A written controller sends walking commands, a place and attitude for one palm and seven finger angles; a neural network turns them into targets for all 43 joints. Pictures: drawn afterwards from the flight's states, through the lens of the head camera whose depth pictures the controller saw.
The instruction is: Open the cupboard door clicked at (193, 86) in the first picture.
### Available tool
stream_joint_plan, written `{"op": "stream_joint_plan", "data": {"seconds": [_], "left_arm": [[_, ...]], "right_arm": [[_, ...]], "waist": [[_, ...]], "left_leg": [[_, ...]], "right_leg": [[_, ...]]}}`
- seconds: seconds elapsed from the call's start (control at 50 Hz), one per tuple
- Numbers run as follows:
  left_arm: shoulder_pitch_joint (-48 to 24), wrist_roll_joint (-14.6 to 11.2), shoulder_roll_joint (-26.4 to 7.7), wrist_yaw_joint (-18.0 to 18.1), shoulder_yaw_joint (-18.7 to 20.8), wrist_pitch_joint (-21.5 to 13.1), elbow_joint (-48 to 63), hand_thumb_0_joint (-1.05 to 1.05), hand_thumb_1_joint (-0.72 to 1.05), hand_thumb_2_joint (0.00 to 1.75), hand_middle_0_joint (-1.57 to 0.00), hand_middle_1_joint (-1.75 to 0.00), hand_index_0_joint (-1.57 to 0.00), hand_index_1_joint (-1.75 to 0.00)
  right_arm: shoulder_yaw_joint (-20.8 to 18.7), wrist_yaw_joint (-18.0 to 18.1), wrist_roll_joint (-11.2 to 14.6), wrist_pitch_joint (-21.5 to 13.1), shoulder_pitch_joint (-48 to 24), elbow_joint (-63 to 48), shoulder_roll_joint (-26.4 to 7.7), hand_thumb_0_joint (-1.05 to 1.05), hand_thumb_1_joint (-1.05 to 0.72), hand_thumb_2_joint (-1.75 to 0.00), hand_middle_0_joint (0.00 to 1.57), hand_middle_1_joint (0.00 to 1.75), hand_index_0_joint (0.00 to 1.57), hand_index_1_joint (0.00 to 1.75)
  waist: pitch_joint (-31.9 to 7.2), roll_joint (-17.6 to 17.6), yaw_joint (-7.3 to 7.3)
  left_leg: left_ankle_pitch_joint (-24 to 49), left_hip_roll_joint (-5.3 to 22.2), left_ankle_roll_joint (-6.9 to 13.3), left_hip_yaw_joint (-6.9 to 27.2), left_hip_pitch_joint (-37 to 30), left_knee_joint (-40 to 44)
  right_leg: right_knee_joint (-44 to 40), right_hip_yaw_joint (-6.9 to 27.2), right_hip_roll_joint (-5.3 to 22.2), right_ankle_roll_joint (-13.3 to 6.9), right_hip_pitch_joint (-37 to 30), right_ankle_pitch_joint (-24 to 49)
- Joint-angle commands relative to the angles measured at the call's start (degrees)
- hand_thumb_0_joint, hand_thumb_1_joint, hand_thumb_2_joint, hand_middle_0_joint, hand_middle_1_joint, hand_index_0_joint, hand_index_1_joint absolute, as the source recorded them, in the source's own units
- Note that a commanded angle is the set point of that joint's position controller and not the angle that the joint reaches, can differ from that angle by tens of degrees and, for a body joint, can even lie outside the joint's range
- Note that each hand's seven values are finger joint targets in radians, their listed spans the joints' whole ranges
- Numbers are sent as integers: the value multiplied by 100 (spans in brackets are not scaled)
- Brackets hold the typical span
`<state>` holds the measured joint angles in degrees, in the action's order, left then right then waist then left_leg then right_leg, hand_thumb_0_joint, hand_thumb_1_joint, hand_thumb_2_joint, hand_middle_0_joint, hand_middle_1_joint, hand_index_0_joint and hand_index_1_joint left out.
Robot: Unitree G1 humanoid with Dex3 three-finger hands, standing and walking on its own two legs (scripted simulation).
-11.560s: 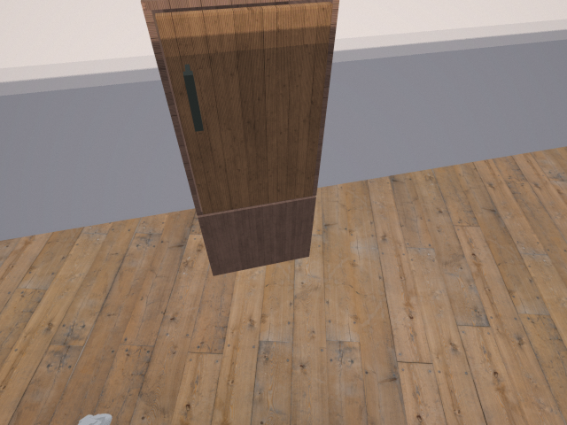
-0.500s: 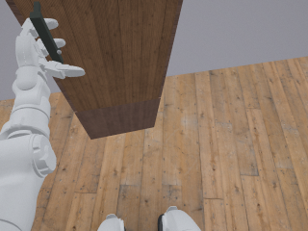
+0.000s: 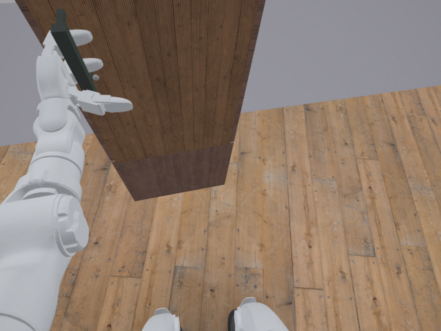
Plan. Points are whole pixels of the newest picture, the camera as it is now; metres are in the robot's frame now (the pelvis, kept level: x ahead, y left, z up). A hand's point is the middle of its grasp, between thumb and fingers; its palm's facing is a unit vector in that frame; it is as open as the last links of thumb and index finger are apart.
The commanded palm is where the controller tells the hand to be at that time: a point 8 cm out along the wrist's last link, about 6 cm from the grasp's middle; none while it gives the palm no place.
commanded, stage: slide the fingers in behind the handle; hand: left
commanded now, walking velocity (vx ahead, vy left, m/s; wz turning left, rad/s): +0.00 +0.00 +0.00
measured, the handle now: (77, 57) +0.58 +0.20 +0.11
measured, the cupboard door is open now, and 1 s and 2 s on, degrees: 1 1 23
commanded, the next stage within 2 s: close the thumb around the handle in 0.18 s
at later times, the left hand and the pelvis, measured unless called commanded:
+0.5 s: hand (95, 75) +0.54 +0.17 +0.10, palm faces +0.13 -0.99 -0.01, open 12.6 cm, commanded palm +0.52 +0.20 +0.10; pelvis +0.00 +0.00 +0.00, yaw +0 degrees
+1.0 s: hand (95, 75) +0.54 +0.17 +0.10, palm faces +0.12 -0.99 +0.00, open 5.3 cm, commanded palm +0.52 +0.20 +0.10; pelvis +0.00 +0.01 +0.00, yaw -1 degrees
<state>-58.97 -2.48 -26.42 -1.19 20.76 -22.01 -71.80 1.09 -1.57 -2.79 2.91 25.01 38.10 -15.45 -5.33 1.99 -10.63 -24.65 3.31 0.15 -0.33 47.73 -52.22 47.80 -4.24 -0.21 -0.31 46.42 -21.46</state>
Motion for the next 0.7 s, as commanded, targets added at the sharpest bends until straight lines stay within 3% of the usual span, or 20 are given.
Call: {"op": "stream_joint_plan", "data": {"seconds": [0.0,0.04,0.1,0.14,0.18,0.22,0.24,0.26,0.38,0.42,0.48,0.52,0.56,0.6,0.68], "left_arm": [[-3038,58,-1105,-116,-10,-344,1174,0,-50,30,-30,-120,-30,-120],[-3015,79,-1102,-147,-17,-370,1240,0,-50,30,-30,-120,-30,-120],[-3080,60,-1199,-166,36,-306,1089,0,-50,30,-30,-120,-30,-120],[-2911,51,-1368,-160,211,-308,1031,0,-50,30,-30,-120,-30,-120],[-3135,71,-1173,-173,-19,-295,1103,0,-50,30,-30,-120,-30,-120],[-3083,53,-1280,-158,129,-336,1182,0,-50,30,-30,-120,-30,-120],[-3012,74,-1236,-168,71,-348,1225,0,-50,30,-30,-120,-30,-120],[-3035,69,-1078,-168,-42,-345,1212,0,-50,30,-30,-120,-30,-120],[-3163,90,-975,-71,-119,-321,1140,0,-16,44,-32,-124,-32,-124],[-3195,121,-1196,-37,34,-317,1047,0,-5,49,-33,-125,-33,-125],[-3271,142,-920,-37,-173,-352,1251,0,12,56,-34,-127,-34,-127],[-3212,91,-982,-34,-78,-362,1218,0,23,61,-35,-128,-35,-128],[-3168,94,-956,-57,-99,-356,1206,0,34,66,-36,-129,-36,-129],[-3166,90,-927,-62,-143,-330,1155,0,45,71,-37,-130,-37,-130],[-3139,105,-974,-47,-108,-340,1187,0,68,80,-38,-133,-38,-133]], "right_arm": [[-342,61,20,-89,1097,-196,-1001,0,-90,-90,20,30,20,30],[-345,67,14,-90,1105,-214,-981,0,-90,-90,20,30,20,30],[-322,87,24,-83,1093,-217,-995,0,-90,-90,20,30,20,30],[-314,97,25,-80,1103,-256,-1007,0,-90,-90,20,30,20,30],[-306,96,27,-87,1077,-251,-987,0,-90,-90,20,30,20,30],[-325,90,5,-94,1127,-256,-1006,0,-90,-90,20,30,20,30],[-320,80,11,-95,1112,-281,-993,0,-90,-90,20,30,20,30],[-320,73,6,-98,1091,-274,-981,0,-90,-90,20,30,20,30],[-327,54,-10,-94,1123,-220,-1004,0,-90,-90,20,30,20,30],[-320,67,-15,-97,1167,-192,-1033,0,-90,-90,20,30,20,30],[-343,38,-32,-112,1162,-209,-1005,0,-90,-90,20,30,20,30],[-342,39,-45,-108,1214,-181,-1018,0,-90,-90,20,30,20,30],[-344,24,-33,-99,1177,-176,-1000,0,-90,-90,20,30,20,30],[-336,29,-25,-91,1168,-182,-1006,0,-90,-90,20,30,20,30],[-340,35,-22,-93,1167,-202,-1010,0,-90,-90,20,30,20,30]], "waist": [[-2571,468,-291],[-2758,697,-241],[-2543,446,-301],[-2617,529,-209],[-2507,628,-327],[-2699,590,-266],[-2846,706,-219],[-2766,739,-268],[-2559,560,-346],[-2515,493,-335],[-2743,842,-322],[-2792,634,-333],[-2784,777,-289],[-2585,589,-329],[-2645,613,-309]], "left_leg": [[2134,-246,141,224,-1834,408],[2345,-247,116,235,-1993,384],[2128,-243,143,219,-1751,394],[2197,-253,137,221,-1770,396],[2129,-234,132,230,-1828,392],[2298,-231,133,254,-1946,371],[2327,-230,109,267,-2010,372],[2347,-210,97,276,-2068,371],[2176,-201,103,309,-1943,383],[2106,-203,117,327,-1868,385],[2282,-188,70,363,-2160,374],[2451,-184,84,373,-2178,351],[2461,-190,66,344,-2172,344],[2292,-193,90,335,-2015,378],[2247,-195,86,345,-2028,393]], "right_leg": [[-446,218,-250,-16,-1019,1975],[-391,206,-243,-33,-1007,2088],[-430,220,-253,-10,-1050,1996],[-412,217,-248,-26,-1078,2023],[-433,208,-245,-10,-888,1909],[-393,188,-261,-31,-965,1995],[-364,180,-257,-30,-949,1970],[-375,159,-258,-30,-832,1937],[-396,143,-267,-18,-709,1755],[-385,150,-266,-34,-727,1711],[-356,118,-258,-47,-574,1683],[-339,104,-279,-47,-683,1838],[-347,114,-275,-45,-678,1871],[-384,120,-282,-37,-706,1794],[-375,118,-275,-40,-703,1752]]}}
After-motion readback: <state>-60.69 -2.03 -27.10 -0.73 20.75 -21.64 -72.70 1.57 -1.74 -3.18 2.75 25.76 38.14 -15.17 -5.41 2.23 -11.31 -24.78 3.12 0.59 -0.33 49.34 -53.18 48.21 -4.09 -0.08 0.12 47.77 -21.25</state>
